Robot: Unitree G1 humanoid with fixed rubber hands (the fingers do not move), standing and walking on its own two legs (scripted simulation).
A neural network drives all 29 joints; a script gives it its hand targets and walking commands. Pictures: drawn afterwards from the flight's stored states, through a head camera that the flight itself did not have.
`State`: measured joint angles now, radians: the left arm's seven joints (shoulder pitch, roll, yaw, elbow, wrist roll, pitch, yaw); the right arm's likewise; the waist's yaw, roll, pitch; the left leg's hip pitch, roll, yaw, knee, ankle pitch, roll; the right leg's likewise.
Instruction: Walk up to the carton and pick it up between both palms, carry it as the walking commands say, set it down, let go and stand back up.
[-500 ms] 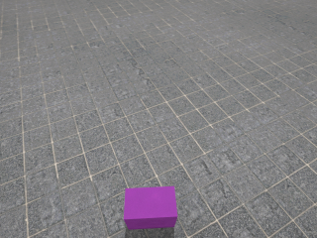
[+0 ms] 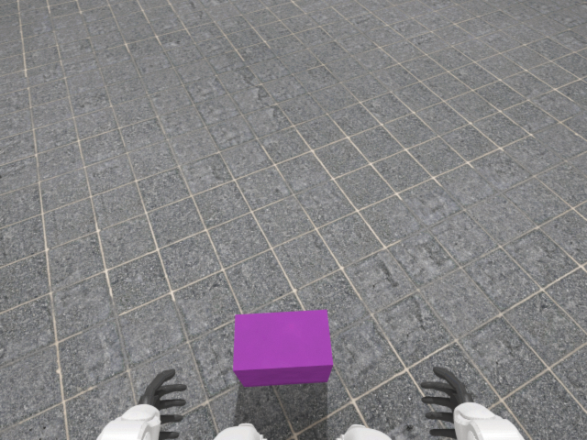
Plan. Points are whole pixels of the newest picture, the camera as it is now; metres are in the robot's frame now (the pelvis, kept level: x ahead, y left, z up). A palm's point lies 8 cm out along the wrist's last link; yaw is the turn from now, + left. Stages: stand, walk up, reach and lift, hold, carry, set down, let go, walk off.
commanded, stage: reach and lift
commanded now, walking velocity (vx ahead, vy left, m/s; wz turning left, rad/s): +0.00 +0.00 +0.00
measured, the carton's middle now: (283, 350) +0.38 +0.06 -0.63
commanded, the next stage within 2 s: none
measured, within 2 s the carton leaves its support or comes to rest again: neither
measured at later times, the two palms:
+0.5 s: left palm (144, 412) +0.16 +0.25 -0.15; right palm (435, 402) +0.19 -0.20 -0.16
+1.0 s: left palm (163, 326) +0.31 +0.26 -0.17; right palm (398, 307) +0.35 -0.17 -0.18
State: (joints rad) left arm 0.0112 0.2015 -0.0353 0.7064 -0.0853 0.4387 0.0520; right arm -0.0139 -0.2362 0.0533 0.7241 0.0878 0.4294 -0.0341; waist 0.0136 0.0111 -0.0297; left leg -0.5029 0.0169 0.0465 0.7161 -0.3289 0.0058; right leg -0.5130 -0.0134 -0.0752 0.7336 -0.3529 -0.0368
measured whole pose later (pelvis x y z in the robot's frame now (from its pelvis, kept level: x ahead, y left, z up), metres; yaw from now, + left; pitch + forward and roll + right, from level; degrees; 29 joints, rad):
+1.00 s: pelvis -0.09 +0.02 -0.10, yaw -1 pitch +30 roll +0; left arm -0.72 0.25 0.20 0.77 -0.12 0.28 0.01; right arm -0.82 -0.29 -0.17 0.87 0.07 0.29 0.01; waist 0.08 0.00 -0.02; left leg -1.35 -0.01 0.02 1.19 -0.36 0.02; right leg -1.35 0.00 -0.02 1.18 -0.34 -0.01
